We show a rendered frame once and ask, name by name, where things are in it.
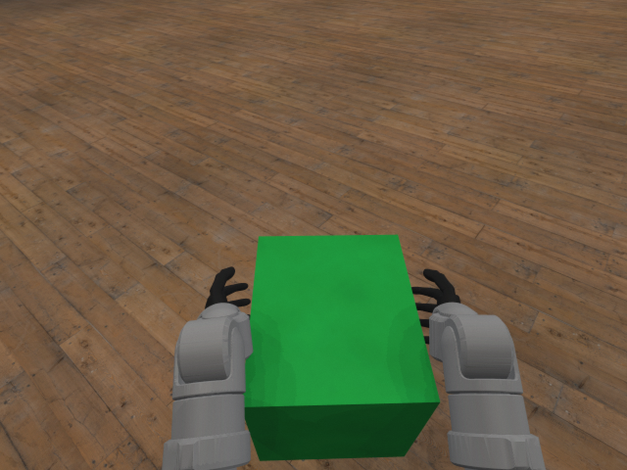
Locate robot left hand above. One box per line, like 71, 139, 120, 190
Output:
205, 266, 251, 317

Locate left robot forearm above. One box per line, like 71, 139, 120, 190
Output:
162, 303, 253, 470

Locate carton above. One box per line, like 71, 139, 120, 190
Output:
242, 235, 440, 461

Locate robot right hand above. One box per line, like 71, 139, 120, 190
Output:
411, 269, 460, 345

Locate right robot forearm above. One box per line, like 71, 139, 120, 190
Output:
429, 303, 546, 470

